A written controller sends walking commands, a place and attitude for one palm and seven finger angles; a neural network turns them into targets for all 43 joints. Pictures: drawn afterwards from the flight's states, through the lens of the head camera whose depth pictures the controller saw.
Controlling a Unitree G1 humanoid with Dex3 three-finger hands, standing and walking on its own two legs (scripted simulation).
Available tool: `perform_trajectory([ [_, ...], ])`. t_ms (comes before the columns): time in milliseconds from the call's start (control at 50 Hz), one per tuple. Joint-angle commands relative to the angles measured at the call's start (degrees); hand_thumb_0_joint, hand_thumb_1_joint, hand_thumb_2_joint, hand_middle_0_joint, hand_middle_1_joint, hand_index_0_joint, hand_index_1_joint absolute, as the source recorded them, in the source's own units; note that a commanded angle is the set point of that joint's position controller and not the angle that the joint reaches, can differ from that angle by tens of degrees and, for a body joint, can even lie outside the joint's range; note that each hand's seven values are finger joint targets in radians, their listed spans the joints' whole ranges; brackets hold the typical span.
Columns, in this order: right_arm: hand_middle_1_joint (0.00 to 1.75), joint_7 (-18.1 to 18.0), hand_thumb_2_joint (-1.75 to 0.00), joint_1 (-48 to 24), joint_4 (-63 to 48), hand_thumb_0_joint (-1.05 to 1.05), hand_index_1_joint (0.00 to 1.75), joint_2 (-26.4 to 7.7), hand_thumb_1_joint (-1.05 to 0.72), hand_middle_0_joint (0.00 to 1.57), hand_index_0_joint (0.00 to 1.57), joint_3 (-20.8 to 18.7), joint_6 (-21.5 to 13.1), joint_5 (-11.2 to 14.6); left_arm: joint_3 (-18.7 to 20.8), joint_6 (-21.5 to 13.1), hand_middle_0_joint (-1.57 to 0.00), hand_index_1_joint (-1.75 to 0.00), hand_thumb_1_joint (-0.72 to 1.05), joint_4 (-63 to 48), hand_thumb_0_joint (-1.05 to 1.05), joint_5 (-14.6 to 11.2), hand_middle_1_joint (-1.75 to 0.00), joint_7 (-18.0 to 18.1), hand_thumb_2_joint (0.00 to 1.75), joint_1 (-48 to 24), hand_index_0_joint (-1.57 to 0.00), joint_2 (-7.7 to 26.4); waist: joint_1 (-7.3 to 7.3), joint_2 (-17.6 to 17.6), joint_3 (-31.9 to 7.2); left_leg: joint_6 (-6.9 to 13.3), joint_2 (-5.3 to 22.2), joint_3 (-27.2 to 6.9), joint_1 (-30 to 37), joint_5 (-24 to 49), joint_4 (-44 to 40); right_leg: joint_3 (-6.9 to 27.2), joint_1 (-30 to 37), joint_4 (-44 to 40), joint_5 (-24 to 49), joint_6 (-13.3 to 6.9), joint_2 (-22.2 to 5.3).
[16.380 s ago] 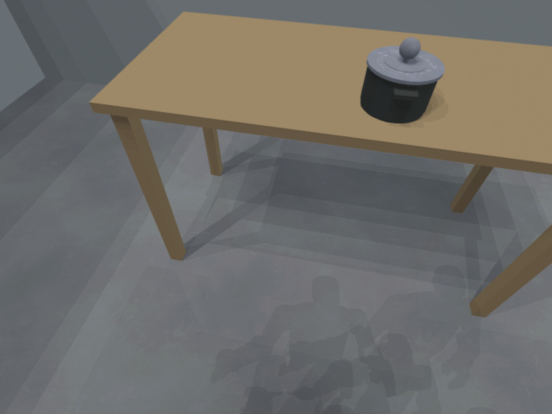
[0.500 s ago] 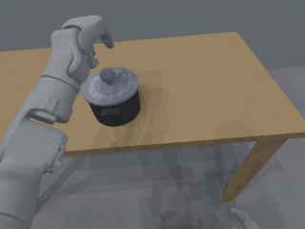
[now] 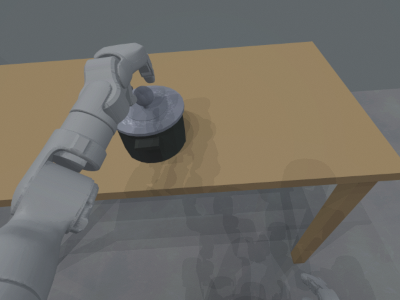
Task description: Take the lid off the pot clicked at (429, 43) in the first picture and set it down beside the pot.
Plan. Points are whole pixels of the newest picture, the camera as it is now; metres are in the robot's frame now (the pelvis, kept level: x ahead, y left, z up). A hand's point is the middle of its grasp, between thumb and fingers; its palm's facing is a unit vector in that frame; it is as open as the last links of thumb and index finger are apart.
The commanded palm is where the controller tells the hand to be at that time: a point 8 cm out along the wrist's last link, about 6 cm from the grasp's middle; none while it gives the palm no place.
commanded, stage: lower the open fingers around the knob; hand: left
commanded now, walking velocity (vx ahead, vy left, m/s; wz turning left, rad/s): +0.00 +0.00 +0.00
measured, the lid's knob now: (143, 96) +0.51 +0.13 +0.15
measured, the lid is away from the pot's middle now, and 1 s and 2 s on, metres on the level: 0.00 0.00 0.00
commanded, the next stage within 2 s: close the fingers and squeeze the knob in 0.68 s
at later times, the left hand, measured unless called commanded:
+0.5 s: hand (136, 98) +0.48 +0.13 +0.17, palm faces -0.34 -0.11 -0.94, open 9.9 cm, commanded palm +0.47 +0.14 +0.23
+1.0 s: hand (135, 96) +0.49 +0.14 +0.17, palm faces -0.34 -0.08 -0.94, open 10.0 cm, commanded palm +0.47 +0.14 +0.23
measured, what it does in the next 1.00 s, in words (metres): stands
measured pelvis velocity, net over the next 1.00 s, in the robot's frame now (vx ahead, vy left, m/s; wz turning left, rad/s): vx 0.02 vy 0.01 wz -0.01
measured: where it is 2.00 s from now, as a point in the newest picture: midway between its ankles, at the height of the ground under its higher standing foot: outside the picture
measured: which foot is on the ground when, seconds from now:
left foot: down 0.00-1.00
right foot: down 0.00-1.00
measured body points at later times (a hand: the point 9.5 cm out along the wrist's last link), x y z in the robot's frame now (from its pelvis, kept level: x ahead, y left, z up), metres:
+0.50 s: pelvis +0.01 +0.00 +0.00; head +0.04 -0.03 +0.45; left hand +0.49 +0.14 +0.22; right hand +0.11 -0.26 -0.13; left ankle +0.01 +0.08 -0.74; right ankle -0.01 -0.13 -0.74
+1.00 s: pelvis +0.02 +0.01 +0.00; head +0.05 -0.02 +0.45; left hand +0.50 +0.14 +0.22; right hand +0.10 -0.25 -0.13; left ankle +0.01 +0.08 -0.74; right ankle -0.01 -0.13 -0.74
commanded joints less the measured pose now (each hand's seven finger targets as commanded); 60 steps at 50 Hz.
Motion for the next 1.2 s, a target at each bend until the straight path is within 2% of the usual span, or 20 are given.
perform_trajectory([
  [0,0.3,-1.1,-0.9,-3.3,-6.9,0.0,0.3,-6.7,-0.9,0.2,0.2,-2.3,-3.6,0.3,5.6,-1.3,-0.89,-0.08,-0.4,-11.9,0.0,0.0,-0.08,2.8,1.74,-38.1,-0.89,13.0,-1.68,-5.1,-22.0,0.8,0.9,-3.9,14.1,13.3,-0.8,-0.3,3.3,-2.7,15.9,-3.0,2.3],
  [80,0.3,-1.6,-0.9,-1.1,-4.8,0.0,0.3,-6.7,-0.9,0.2,0.2,-2.3,-4.2,0.1,6.8,-1.0,-0.89,-0.08,-0.4,-2.9,0.0,1.8,-0.08,3.0,1.74,-35.0,-0.89,14.3,-1.19,-6.4,-20.0,0.7,0.9,-3.7,12.8,11.9,-1.4,-0.3,2.6,-2.3,15.0,-2.9,2.7],
  [140,0.3,-0.8,-0.9,-1.1,-5.6,0.0,0.3,-6.6,-0.9,0.2,0.2,-2.5,-4.0,-0.2,2.9,-1.3,-0.89,-0.08,-0.4,-2.4,0.0,1.3,-0.08,2.5,1.74,-30.3,-0.89,8.0,-0.98,-5.5,-20.8,0.5,0.9,-3.6,13.0,13.9,-1.0,-0.6,2.4,-2.0,16.3,-2.9,2.5],
  [220,0.3,-0.7,-0.9,-0.6,-5.8,0.0,0.3,-7.3,-0.9,0.2,0.2,-2.8,-3.4,-0.2,6.7,-1.6,-0.89,-0.08,-0.4,-2.7,0.0,1.4,-0.08,2.5,1.74,-28.2,-0.89,12.4,-0.69,-7.8,-21.5,0.9,1.0,-2.9,12.0,15.2,-0.5,0.0,4.8,-2.0,19.1,-2.7,2.3],
  [300,0.3,-1.0,-0.9,-0.7,-6.5,0.0,0.3,-7.3,-0.9,0.2,0.2,-3.2,-4.2,-0.2,6.9,-2.6,-0.89,-0.08,-0.4,-10.3,0.0,0.4,-0.08,2.8,1.74,-33.7,-0.89,13.6,-1.23,-4.5,-25.6,1.5,0.8,-3.2,15.1,19.0,0.2,0.5,6.7,-2.2,23.1,-2.7,2.2],
  [320,0.3,-1.0,-0.9,-0.2,-6.0,0.0,0.3,-7.0,-0.9,0.2,0.2,-3.3,-4.5,-0.3,9.6,-2.6,-0.89,-0.08,-0.4,-11.0,0.0,1.5,-0.08,3.1,1.74,-34.8,-0.89,17.1,-0.82,-5.3,-26.5,1.3,1.1,-3.7,15.9,19.4,0.2,0.7,7.1,-1.7,23.1,-2.6,2.5],
  [380,0.3,-0.8,-0.9,0.2,-5.1,0.0,0.3,-7.1,-0.9,0.2,0.2,-3.2,-4.1,-0.1,6.5,-1.5,-0.89,-0.08,-0.4,-2.7,0.0,1.5,-0.08,2.8,1.74,-27.6,-0.89,12.3,-1.08,-7.2,-20.2,1.3,1.0,-2.9,13.2,18.6,0.1,-0.1,4.2,-2.0,22.1,-2.6,2.8],
  [440,0.3,-0.8,-0.9,0.4,-5.0,0.0,0.3,-7.9,-0.9,0.2,0.2,-2.9,-3.3,0.2,7.9,-1.6,-0.89,-0.08,-0.4,2.0,0.0,1.1,-0.08,2.8,1.74,-23.8,-0.89,13.9,-0.7,-9.6,-16.7,1.2,0.7,-2.0,8.9,13.2,-0.7,-0.2,4.6,-2.4,20.0,-2.4,2.6],
  [500,0.3,-0.9,-0.9,-0.7,-6.3,0.0,0.3,-7.4,-0.9,0.2,0.2,-3.4,-3.5,0.1,3.3,-2.9,-0.89,-0.08,-0.4,-7.5,0.0,0.0,-0.08,2.6,1.74,-31.2,-0.89,9.2,-2.12,-5.3,-21.8,1.5,0.8,-2.8,13.8,16.8,0.4,0.1,3.9,-2.4,21.4,-2.6,2.3],
  [540,0.3,-1.1,-0.9,-0.1,-6.3,0.0,0.3,-7.0,-0.9,0.2,0.2,-3.7,-4.5,-0.3,5.7,-3.3,-0.89,-0.08,-0.4,-11.5,0.0,1.4,-0.08,3.0,1.74,-35.1,-0.89,13.0,-2.0,-2.3,-27.4,1.5,1.1,-3.8,18.6,21.3,1.5,0.6,4.1,-1.7,22.7,-2.5,2.7],
  [640,0.3,-1.1,-0.9,1.5,-3.8,0.0,0.3,-7.7,-0.9,0.2,0.2,-3.0,-2.9,0.2,4.9,-1.6,-0.89,-0.08,-0.4,4.4,0.0,1.4,-0.08,2.9,1.74,-28.4,-0.89,10.9,-2.41,-8.2,-16.8,1.1,0.8,-2.3,9.8,12.9,-0.2,-0.5,1.4,-2.4,18.6,-2.5,2.8],
  [720,0.3,-1.1,-0.9,1.1,-5.1,0.0,0.3,-7.2,-0.9,0.2,0.2,-3.5,-3.9,-0.3,4.9,-3.4,-0.89,-0.08,-0.4,-6.8,0.0,1.0,-0.08,2.8,1.74,-36.9,-0.89,11.9,-2.65,-3.1,-26.3,1.2,0.9,-3.6,16.6,19.0,1.3,0.4,3.3,-1.8,22.4,-2.6,2.5],
  [760,0.3,-1.2,-0.9,2.2,-4.3,0.0,0.3,-7.4,-0.9,0.2,0.2,-3.7,-4.0,-0.6,6.3,-3.1,-0.89,-0.08,-0.4,-2.0,0.0,2.0,-0.08,2.6,1.74,-33.3,-0.89,13.0,-2.59,-3.5,-25.7,1.2,1.1,-3.8,17.1,22.0,2.0,0.2,2.3,-1.6,22.9,-2.7,2.8],
  [780,0.3,-1.1,-0.9,2.7,-3.9,0.0,0.3,-7.6,-0.9,0.2,0.2,-3.5,-3.5,-0.3,7.3,-2.7,-0.63,-0.45,-0.17,1.8,0.0,2.0,-0.45,2.4,1.13,-29.7,-0.63,13.8,-2.31,-6.0,-23.8,1.1,1.1,-3.5,15.0,21.5,1.7,0.1,2.6,-1.6,23.0,-2.6,2.9],
  [860,0.3,-0.6,-0.9,1.9,-4.6,0.0,0.3,-7.5,-0.9,0.2,0.2,-3.6,-3.1,-0.1,3.8,-3.1,-0.6,-0.57,-0.13,-1.8,0.0,1.2,-0.57,2.0,1.13,-32.0,-0.6,9.4,-2.54,-4.7,-22.1,1.0,1.4,-3.8,15.5,22.9,1.2,-0.5,0.8,-1.8,22.3,-2.7,2.8],
  [940,0.3,-0.2,-0.9,1.8,-5.7,0.0,0.3,-7.1,-0.9,0.2,0.2,-4.3,-4.5,-0.8,6.1,-4.0,-0.59,-0.66,-0.09,-12.4,0.0,1.1,-0.66,2.3,1.12,-34.7,-0.59,12.0,-2.05,-0.2,-30.0,0.6,2.0,-5.7,23.4,32.0,2.7,0.2,1.3,-1.4,23.8,-2.6,3.2],
  [1040,0.3,0.1,-0.9,2.1,-4.2,0.0,0.3,-7.8,-0.9,0.2,0.2,-3.4,-3.1,-0.1,7.9,-2.2,-0.59,-0.75,-0.04,0.2,0.0,1.3,-0.75,3.3,1.1,-26.1,-0.59,12.9,-1.12,-8.3,-18.9,0.5,1.6,-3.6,12.7,20.0,0.1,-1.2,1.8,-2.0,20.2,-2.7,3.3],
  [1100,0.3,0.2,-0.9,0.3,-5.6,0.0,0.3,-7.5,-0.9,0.2,0.2,-3.7,-3.2,-0.1,4.1,-2.7,-0.6,-0.8,0.0,-8.6,0.0,0.5,-0.8,3.7,1.09,-31.7,-0.6,8.7,-1.57,-3.4,-23.2,0.5,1.8,-4.3,17.0,24.0,0.5,-0.8,1.0,-1.9,20.5,-3.0,2.7],
  [1140,0.3,0.3,-0.9,0.4,-5.9,0.0,0.3,-7.0,-0.9,0.2,0.2,-4.0,-4.0,-0.6,5.4,-2.6,-0.6,-0.82,0.02,-11.1,0.0,1.2,-0.82,3.9,1.08,-32.0,-0.6,10.6,-1.25,-1.2,-27.3,0.3,2.1,-5.3,20.7,27.2,1.6,-0.4,1.3,-1.5,20.9,-2.8,3.1],
  [1180,0.3,0.1,-0.9,1.1,-5.0,0.0,0.3,-7.1,-0.9,0.2,0.2,-3.9,-3.7,-0.5,6.1,-1.8,-0.61,-0.85,0.04,-8.4,0.0,1.7,-0.85,4.1,1.07,-32.2,-0.61,11.5,-1.78,-2.8,-25.6,0.1,2.1,-5.0,19.8,24.9,1.2,-0.6,0.4,-1.7,19.7,-2.8,3.3],
])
